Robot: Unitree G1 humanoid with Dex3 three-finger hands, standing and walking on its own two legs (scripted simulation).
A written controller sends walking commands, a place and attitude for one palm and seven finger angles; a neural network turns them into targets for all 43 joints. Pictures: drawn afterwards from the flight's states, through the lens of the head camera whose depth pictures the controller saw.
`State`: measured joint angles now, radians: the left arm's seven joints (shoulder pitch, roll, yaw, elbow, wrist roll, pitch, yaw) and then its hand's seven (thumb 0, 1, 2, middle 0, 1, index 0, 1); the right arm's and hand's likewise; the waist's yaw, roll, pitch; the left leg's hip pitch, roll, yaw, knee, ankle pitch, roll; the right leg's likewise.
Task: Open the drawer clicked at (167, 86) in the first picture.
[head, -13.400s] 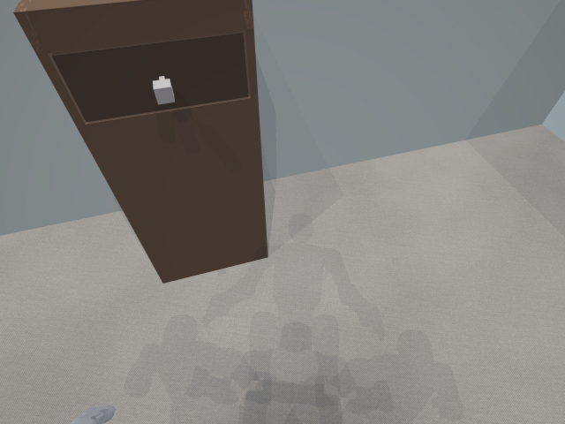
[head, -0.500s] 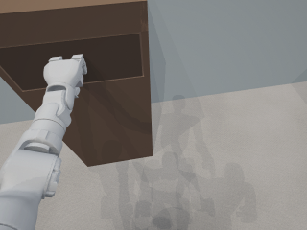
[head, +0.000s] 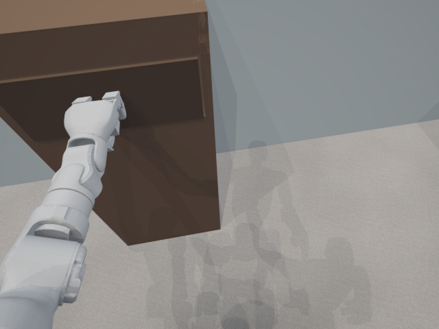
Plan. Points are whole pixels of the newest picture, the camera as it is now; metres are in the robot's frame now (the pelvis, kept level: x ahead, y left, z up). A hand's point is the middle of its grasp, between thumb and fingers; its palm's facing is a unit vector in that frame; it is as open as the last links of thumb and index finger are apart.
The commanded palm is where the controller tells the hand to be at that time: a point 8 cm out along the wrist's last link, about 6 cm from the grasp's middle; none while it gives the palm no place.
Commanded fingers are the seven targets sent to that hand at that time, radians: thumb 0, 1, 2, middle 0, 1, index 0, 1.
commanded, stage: pull the drawer open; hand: left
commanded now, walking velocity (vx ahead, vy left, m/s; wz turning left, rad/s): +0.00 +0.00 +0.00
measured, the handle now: (107, 116) +0.51 +0.21 +0.09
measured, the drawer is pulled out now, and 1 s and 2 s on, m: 0.01 0.13 0.25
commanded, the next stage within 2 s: none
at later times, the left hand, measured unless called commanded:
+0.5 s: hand (102, 167) +0.40 +0.21 +0.07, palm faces +0.02 -0.03 -1.00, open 7.1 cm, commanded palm +0.36 +0.21 +0.13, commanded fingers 0.00 0.90 0.90 -0.40 -1.35 -0.40 -1.35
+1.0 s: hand (100, 192) +0.35 +0.20 +0.07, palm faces +0.02 -0.05 -1.00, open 7.1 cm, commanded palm +0.31 +0.20 +0.13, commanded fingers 0.00 0.90 0.90 -0.40 -1.35 -0.40 -1.35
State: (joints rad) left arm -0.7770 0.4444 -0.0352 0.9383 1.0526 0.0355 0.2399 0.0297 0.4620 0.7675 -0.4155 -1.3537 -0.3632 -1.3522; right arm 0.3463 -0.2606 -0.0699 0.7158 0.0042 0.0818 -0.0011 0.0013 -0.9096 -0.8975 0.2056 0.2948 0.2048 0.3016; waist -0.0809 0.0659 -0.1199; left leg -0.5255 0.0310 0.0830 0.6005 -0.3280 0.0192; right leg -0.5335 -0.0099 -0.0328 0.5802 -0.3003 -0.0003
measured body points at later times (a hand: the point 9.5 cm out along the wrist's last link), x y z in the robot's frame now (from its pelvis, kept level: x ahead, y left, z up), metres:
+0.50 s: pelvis +0.00 -0.01 +0.01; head +0.03 -0.04 +0.45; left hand +0.39 +0.21 +0.12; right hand +0.13 -0.26 -0.12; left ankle -0.03 +0.10 -0.73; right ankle -0.02 -0.12 -0.73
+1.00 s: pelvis -0.01 -0.02 +0.01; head +0.01 -0.05 +0.46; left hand +0.34 +0.20 +0.12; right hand +0.14 -0.26 -0.12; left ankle -0.03 +0.10 -0.73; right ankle -0.02 -0.12 -0.73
